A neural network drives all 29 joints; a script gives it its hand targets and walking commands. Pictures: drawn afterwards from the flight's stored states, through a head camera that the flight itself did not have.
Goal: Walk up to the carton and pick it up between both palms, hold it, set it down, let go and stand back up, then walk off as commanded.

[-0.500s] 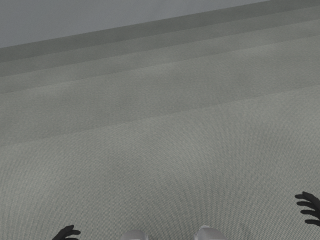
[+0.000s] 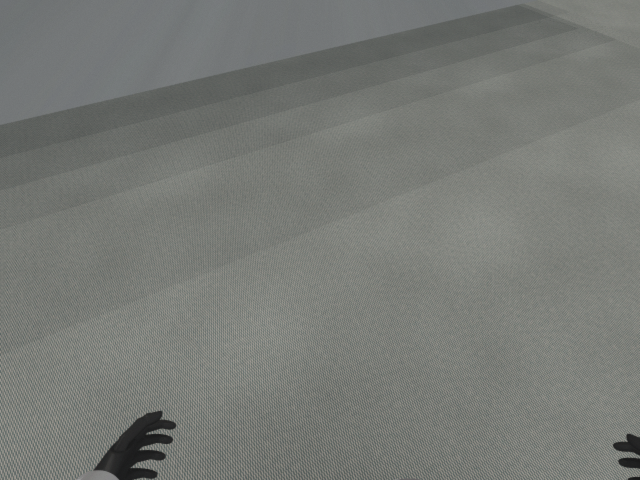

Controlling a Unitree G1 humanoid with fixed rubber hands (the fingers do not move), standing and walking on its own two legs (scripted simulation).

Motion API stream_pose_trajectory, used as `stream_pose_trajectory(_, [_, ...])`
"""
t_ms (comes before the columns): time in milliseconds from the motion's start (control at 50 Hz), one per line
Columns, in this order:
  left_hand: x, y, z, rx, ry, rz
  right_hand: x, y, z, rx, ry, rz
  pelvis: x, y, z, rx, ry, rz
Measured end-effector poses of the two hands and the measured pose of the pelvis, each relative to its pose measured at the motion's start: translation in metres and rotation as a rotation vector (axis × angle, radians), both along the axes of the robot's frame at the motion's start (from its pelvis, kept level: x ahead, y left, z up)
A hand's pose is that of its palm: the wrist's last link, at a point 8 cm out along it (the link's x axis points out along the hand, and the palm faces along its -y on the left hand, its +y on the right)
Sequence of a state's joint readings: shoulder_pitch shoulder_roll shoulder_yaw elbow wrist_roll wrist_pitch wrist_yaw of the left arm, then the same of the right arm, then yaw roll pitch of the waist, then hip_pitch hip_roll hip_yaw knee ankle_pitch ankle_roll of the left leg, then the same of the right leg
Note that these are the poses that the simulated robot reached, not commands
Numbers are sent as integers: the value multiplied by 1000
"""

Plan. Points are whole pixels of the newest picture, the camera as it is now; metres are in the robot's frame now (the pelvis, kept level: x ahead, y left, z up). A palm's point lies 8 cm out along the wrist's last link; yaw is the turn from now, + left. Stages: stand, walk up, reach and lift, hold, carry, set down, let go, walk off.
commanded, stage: walk up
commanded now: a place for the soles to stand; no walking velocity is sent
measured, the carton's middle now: out of the picture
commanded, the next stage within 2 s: none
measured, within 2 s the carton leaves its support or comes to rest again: neither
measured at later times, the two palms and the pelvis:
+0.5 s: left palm (225, 426) +0.21 +0.17 -0.09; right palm out of the picture +0.06 -0.46 -0.05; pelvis +0.02 -0.09 -0.01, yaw -11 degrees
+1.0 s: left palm (332, 368) +0.30 +0.02 -0.10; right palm out of the picture +0.08 -0.58 -0.06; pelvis +0.09 -0.22 -0.02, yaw -20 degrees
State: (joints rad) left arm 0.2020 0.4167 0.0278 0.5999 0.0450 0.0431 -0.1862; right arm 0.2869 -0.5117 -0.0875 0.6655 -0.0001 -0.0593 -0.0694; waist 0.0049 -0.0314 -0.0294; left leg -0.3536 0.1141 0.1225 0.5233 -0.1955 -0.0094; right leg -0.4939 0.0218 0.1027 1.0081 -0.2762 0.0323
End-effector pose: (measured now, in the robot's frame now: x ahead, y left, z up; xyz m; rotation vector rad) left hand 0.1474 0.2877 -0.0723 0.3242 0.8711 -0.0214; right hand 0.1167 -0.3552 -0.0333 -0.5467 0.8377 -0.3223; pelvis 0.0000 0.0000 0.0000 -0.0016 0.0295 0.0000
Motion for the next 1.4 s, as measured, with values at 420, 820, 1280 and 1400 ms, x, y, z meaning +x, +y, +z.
stream_pose_trajectory(420, [12, -103, -16, 72, 130, -118, -41, -101, -20, 52, 5, -149, 15, -91, -8, 1, -8, -179])
stream_pose_trajectory(820, [106, -194, -37, -68, 68, -240, -43, -160, 24, -51, 10, -242, 68, -145, -3, -5, -43, -274])
stream_pose_trajectory(1280, [180, -334, -25, 133, 198, -382, -40, -282, -20, 83, 51, -437, 133, -283, -3, 19, 15, -491])
stream_pose_trajectory(1400, [255, -386, -28, 93, 109, -468, -33, -295, -16, 55, 44, -511, 163, -300, -6, 3, 17, -557])
